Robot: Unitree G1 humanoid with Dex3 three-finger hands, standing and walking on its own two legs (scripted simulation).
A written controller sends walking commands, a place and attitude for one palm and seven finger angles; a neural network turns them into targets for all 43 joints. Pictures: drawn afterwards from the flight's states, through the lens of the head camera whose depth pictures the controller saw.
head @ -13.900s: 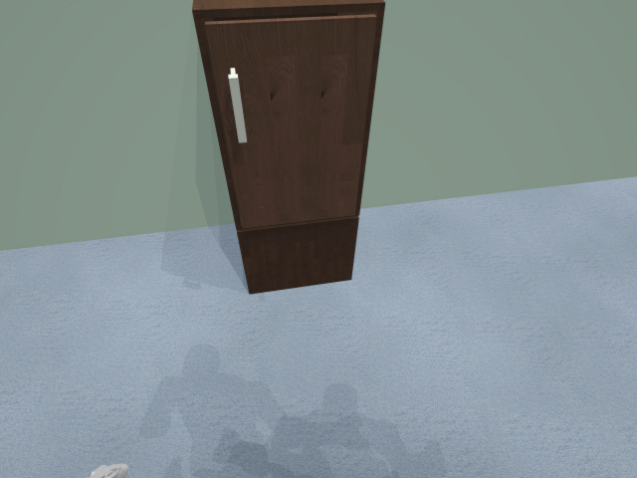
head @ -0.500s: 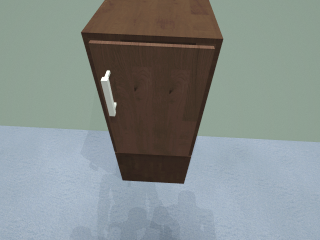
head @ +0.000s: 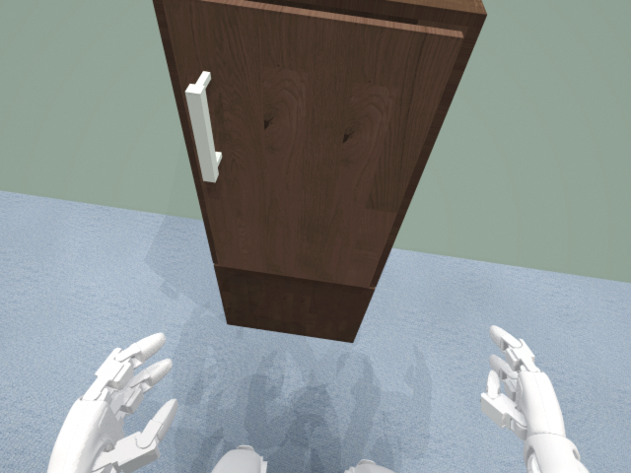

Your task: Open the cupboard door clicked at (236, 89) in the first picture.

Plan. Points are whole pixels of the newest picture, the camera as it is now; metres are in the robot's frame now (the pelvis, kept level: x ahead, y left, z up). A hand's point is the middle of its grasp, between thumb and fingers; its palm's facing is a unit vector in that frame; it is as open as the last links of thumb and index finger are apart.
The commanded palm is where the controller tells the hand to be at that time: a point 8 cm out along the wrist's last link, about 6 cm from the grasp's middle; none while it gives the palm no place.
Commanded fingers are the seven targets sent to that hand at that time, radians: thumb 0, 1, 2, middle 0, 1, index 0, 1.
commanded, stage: raise the hand with hooked fingers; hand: left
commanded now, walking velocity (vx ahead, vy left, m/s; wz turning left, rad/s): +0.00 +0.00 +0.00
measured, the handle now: (207, 129) +0.55 +0.22 +0.10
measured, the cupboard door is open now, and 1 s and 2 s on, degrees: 0 0 0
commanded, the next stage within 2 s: move the hooked fingers beside the handle in 1.64 s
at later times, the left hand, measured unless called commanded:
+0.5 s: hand (91, 347) +0.22 +0.26 +0.08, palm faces +0.07 -0.99 -0.08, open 11.8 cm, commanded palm +0.19 +0.30 +0.07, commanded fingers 0.00 -0.24 0.41 -0.28 -1.03 -0.28 -1.03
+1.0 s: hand (62, 293) +0.26 +0.30 +0.10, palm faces -0.01 -1.00 -0.06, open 13.9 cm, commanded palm +0.24 +0.35 +0.11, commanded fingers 0.00 -0.50 0.30 -0.30 -1.20 -0.30 -1.20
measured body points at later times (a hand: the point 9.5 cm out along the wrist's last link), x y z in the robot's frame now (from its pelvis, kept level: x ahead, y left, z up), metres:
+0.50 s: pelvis +0.00 +0.01 +0.01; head +0.06 +0.02 +0.46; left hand +0.21 +0.31 +0.09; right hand +0.14 -0.25 -0.08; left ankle +0.01 +0.13 -0.67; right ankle +0.01 -0.09 -0.67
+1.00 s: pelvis +0.00 +0.03 +0.03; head +0.04 +0.04 +0.48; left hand +0.26 +0.35 +0.11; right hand +0.18 -0.19 -0.04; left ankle +0.01 +0.13 -0.67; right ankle +0.01 -0.09 -0.67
